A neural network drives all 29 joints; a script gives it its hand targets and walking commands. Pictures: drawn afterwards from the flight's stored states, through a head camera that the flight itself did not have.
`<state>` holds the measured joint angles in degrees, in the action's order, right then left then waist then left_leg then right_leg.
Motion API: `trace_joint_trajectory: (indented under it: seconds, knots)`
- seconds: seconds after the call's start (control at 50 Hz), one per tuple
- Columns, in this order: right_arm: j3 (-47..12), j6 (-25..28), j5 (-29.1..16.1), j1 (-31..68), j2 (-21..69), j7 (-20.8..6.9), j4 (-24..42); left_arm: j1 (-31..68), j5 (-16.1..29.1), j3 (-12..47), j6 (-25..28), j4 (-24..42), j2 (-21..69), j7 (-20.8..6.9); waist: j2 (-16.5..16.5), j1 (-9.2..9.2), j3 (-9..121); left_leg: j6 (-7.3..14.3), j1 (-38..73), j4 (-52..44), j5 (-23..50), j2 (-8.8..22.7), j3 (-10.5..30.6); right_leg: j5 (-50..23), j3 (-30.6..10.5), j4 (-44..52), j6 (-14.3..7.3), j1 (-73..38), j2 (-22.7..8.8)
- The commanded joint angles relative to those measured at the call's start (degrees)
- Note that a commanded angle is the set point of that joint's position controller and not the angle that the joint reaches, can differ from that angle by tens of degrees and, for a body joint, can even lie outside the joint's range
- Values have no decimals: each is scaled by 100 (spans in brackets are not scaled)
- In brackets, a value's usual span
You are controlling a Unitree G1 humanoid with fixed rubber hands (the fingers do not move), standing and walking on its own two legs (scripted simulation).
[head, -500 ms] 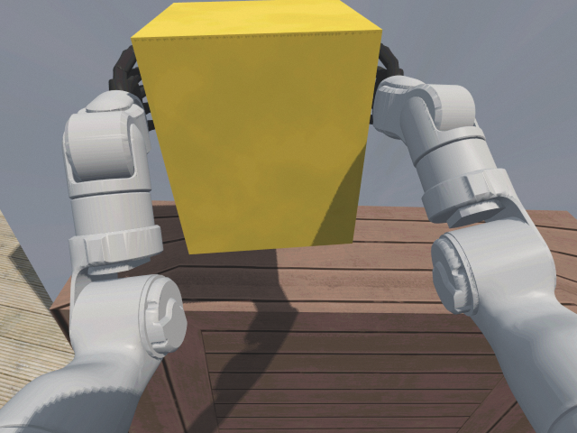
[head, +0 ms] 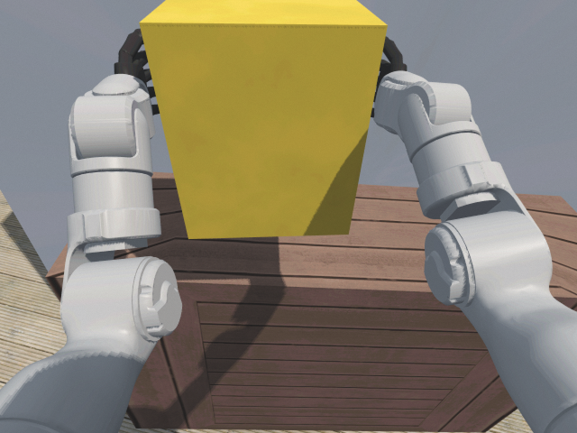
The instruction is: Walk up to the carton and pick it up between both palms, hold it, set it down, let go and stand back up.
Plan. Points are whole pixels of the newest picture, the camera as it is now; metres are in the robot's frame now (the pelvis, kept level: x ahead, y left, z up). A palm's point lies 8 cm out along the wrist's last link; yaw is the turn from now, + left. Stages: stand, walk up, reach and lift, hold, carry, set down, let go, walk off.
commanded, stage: hold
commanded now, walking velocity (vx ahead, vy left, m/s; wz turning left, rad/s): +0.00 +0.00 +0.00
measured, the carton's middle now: (266, 113) +0.42 +0.03 +0.27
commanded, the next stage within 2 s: none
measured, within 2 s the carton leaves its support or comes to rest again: neither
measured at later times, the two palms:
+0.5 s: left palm (144, 88) +0.41 +0.18 +0.31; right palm (390, 97) +0.41 -0.13 +0.31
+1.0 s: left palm (125, 78) +0.39 +0.19 +0.32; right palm (385, 78) +0.41 -0.11 +0.33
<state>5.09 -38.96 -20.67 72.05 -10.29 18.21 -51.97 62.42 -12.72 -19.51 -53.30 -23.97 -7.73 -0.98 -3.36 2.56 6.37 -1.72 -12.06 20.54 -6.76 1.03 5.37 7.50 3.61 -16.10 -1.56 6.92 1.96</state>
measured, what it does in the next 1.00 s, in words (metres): stands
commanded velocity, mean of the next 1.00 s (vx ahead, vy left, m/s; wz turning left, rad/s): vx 0.00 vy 0.00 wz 0.00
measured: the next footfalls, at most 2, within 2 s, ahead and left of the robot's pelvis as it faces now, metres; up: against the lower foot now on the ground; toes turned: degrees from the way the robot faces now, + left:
none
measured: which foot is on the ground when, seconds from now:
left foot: down 0.00-1.00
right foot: down 0.00-1.00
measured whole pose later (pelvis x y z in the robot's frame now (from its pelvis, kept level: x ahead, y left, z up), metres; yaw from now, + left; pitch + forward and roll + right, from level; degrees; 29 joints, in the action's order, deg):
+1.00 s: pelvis +0.02 +0.01 +0.00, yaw +0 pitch -3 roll -2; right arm -0.6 -42.7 -26.7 70.8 -12.3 20.6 -47.9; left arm 59.5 -12.3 -18.6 -57.6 -17.9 -7.4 -1.4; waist -1.5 2.4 7.4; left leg -1.0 -8.7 22.0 -9.9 0.8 5.3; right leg 8.4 3.3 -13.2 -0.9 1.6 2.0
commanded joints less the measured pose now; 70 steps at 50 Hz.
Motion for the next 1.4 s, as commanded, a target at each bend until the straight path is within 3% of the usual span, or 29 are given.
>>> trace_joint_trajectory:
  seconds: [0.0, 0.12, 0.22, 0.24, 0.34, 0.52, 0.58, 0.62, 0.7, 0.78, 0.86, 0.92, 0.94, 1.0, 1.06, 1.18, 1.3, 1.38]
  knots:
    - [-613, 337, -480, 4664, 2603, -420, 1900, 4666, 978, 1983, 527, 926, 2898, -395, 904, 97, 2585, 39, 1079, -63, 748, -370, -488, 251, 62, 408, 207, -137, 69]
    - [-921, 318, -602, 4368, 2695, -347, 2260, 4327, 1094, 2209, 517, 1187, 2986, -353, 839, 146, 2983, 5, 1397, 100, 1444, -322, -395, -377, 40, 346, 230, -346, 175]
    - [-1194, 231, -805, 4494, 2884, -236, 2911, 4378, 1200, 2490, 395, 1582, 3204, -393, 799, 236, 3301, -3, 1671, 279, 1837, -385, -361, -937, 36, 279, 263, -371, 211]
    - [-1294, 223, -879, 4552, 2887, -224, 3154, 4293, 1226, 2522, 345, 1615, 3229, -394, 810, 178, 3312, -2, 1695, 293, 1901, -404, -327, -1048, 13, 235, 278, -495, 217]
    - [-1369, 92, -967, 4436, 2901, -176, 3058, 4366, 1191, 2517, 199, 1808, 3185, -356, 722, 191, 3134, -20, 1619, 318, 1907, -375, -329, -942, 69, 224, 255, -463, 250]
    - [-1445, -101, -1378, 4621, 2755, -136, 2844, 4339, 1166, 2512, -105, 1734, 3240, -410, 961, 112, 2881, -205, 1789, 458, 2383, -378, -333, -1046, 89, 304, 179, -378, 310]
    - [-1402, -173, -1399, 4530, 2718, -73, 2781, 4190, 1123, 2385, -149, 1592, 3226, -489, 785, 117, 2690, -170, 1862, 461, 2534, -335, -255, -1238, 23, 342, 185, -370, 282]
    - [-1318, -211, -1386, 4500, 2610, -45, 2495, 4193, 1056, 2275, -175, 1550, 3070, -543, 814, 177, 2660, -189, 1843, 422, 2537, -360, -272, -1346, 9, 365, 186, -475, 262]
    - [-1207, -244, -1407, 4421, 2496, -68, 2167, 4114, 955, 2027, -207, 1302, 2876, -670, 653, 50, 2231, -207, 1747, 301, 2408, -341, -253, -1317, 10, 434, 183, -535, 220]
    - [-1206, -170, -1423, 4547, 2546, -88, 2241, 4227, 965, 2033, -103, 1321, 2859, -716, 630, 57, 2287, -175, 1680, 263, 2307, -333, -274, -1250, -28, 419, 172, -565, 204]
    - [-1149, -156, -1326, 4609, 2612, -108, 2270, 4443, 1073, 2165, 12, 1527, 2888, -667, 841, 127, 2508, -255, 1595, 231, 2396, -346, -304, -1108, 7, 451, 96, -603, 237]
    - [-1092, -106, -1269, 4667, 2580, -102, 2391, 4468, 1095, 2231, 54, 1507, 2846, -638, 753, 150, 2583, -194, 1758, 249, 2267, -324, -288, -1105, 5, 448, 148, -397, 208]
    - [-1150, -115, -1302, 4759, 2559, -101, 2516, 4413, 1109, 2202, 31, 1473, 2835, -637, 728, 83, 2510, -168, 1684, 216, 2210, -345, -293, -1103, 0, 435, 161, -467, 191]
    - [-991, -106, -1166, 4707, 2549, -101, 2309, 4410, 1063, 2125, 51, 1349, 2787, -612, 805, 148, 2440, -144, 1600, 172, 1984, -356, -288, -880, -20, 466, 179, -514, 179]
    - [-976, -67, -1126, 4710, 2554, -114, 2240, 4451, 1039, 2046, 105, 1247, 2725, -587, 786, 63, 2471, -105, 1534, 100, 1559, -329, -318, -485, -6, 490, 192, -417, 121]
    - [-838, 59, -912, 4690, 2566, -212, 1934, 4643, 1078, 2044, 273, 1104, 2766, -504, 758, 70, 2515, -29, 1319, -6, 1135, -338, -382, -65, 43, 498, 209, -237, 99]
    - [-753, 132, -771, 4636, 2557, -243, 1995, 4604, 1041, 2073, 330, 1190, 2744, -512, 871, 134, 2666, -40, 1371, 33, 1198, -352, -429, -149, 46, 465, 207, -272, 110]
    - [-859, 149, -770, 4548, 2570, -264, 2005, 4438, 1002, 2050, 338, 1069, 2792, -495, 793, 71, 2523, -39, 1426, 14, 1231, -357, -361, -231, 34, 433, 225, -233, 119]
